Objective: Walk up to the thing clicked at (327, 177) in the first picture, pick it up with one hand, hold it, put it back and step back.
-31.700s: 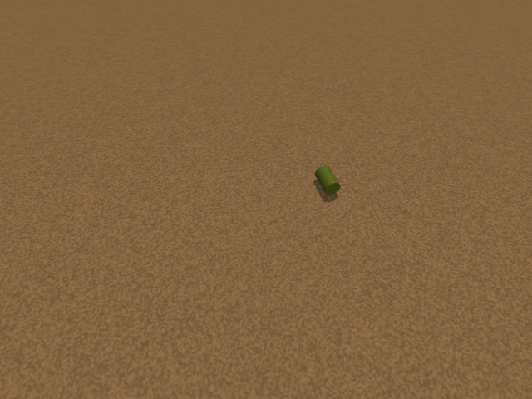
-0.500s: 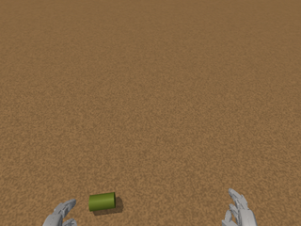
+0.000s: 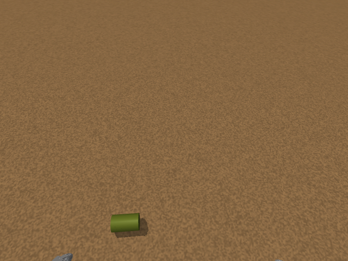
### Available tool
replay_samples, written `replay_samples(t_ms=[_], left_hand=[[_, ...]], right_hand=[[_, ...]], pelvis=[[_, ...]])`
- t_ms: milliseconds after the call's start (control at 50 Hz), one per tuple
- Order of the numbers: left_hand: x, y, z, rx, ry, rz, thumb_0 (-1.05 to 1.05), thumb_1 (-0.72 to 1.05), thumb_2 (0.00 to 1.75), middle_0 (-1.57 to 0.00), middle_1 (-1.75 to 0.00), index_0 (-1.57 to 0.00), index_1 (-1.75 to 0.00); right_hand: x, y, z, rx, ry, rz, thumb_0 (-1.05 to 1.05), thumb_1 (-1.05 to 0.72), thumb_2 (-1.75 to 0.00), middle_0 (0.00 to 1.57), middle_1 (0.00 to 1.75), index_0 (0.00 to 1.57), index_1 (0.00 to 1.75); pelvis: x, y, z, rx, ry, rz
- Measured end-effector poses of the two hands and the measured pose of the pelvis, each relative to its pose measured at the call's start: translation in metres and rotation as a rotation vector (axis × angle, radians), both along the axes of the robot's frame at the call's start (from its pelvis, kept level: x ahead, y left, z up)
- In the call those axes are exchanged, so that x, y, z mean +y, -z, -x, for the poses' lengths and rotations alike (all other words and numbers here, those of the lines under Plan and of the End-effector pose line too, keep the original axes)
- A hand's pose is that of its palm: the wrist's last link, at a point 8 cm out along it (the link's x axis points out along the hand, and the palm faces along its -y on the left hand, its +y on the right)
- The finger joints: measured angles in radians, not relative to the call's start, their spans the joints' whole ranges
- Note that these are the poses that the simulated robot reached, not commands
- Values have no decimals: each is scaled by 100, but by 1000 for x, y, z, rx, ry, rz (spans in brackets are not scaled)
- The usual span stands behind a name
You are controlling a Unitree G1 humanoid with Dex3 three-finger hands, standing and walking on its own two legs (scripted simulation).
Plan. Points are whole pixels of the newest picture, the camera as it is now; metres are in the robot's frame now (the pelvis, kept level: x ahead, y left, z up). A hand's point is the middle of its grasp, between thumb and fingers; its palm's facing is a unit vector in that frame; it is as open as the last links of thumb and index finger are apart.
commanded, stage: stand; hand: left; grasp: from above
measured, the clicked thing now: (125, 222) +0.44 +0.26 -0.70
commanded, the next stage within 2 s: none
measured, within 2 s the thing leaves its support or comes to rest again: neither
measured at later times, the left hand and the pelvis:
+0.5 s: hand out of the picture +0.04 +0.24 -0.13, palm faces +0.04 -0.94 -0.34, open 7.4 cm; pelvis +0.00 +0.00 +0.03, yaw +1 degrees
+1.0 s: hand out of the picture +0.06 +0.23 -0.13, palm faces +0.03 -0.94 -0.34, open 7.4 cm; pelvis +0.01 -0.01 +0.04, yaw +1 degrees
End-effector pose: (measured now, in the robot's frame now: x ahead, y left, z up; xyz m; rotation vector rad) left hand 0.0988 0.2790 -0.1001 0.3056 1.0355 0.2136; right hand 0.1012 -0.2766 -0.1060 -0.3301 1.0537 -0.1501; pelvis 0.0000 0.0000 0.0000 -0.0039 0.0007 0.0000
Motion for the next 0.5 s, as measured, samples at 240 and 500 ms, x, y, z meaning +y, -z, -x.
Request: replay_samples(t_ms=[240, 500], left_hand=[[4, 2, 57, 181, -83, 27, 1, 90, 90, -21, -30, -20, -30], [4, -7, 69, 222, -94, 19, 0, 90, 90, -21, -30, -20, -31]], right_hand=[[8, -4, 24, 108, 52, -26, 1, -90, -90, 20, 30, 20, 30], [4, -9, 31, 137, 69, -40, 1, -90, -90, 20, 30, 20, 30]], pelvis=[[3, -20, -3, -48, -8, 4], [-1, -31, 3, -79, -15, 1]])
